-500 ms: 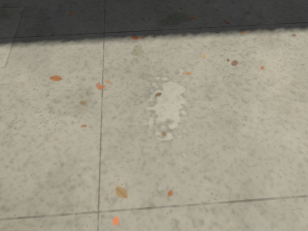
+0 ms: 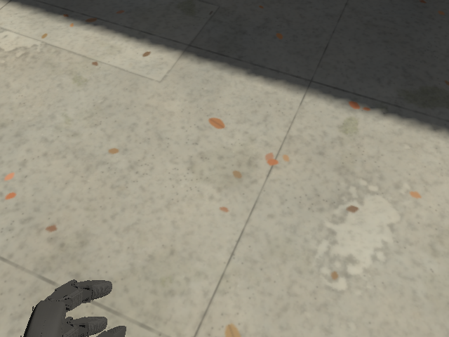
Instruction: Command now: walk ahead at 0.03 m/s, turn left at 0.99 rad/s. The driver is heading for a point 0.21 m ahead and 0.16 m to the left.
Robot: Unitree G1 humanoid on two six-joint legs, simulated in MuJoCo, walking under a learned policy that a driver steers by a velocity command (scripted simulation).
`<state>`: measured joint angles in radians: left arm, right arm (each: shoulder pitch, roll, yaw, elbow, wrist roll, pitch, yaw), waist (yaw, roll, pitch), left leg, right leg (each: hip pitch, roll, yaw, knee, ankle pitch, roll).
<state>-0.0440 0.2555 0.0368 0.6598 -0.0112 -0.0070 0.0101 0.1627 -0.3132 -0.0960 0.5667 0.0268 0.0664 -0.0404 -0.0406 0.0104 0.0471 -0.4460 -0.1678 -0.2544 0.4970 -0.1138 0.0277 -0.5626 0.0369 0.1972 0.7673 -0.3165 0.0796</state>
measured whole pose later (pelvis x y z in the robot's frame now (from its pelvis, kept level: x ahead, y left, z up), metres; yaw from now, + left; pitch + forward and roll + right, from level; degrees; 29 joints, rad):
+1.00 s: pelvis +0.20 -0.05 +0.00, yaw +21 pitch +2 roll +1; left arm 0.13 0.25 0.03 0.71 0.01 -0.07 -0.04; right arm 0.33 -0.30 -0.05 0.76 0.01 -0.02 -0.03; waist -0.02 0.02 0.05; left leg -0.41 0.01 -0.08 1.16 -0.49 -0.04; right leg -0.42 0.01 -0.03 0.51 -0.13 -0.04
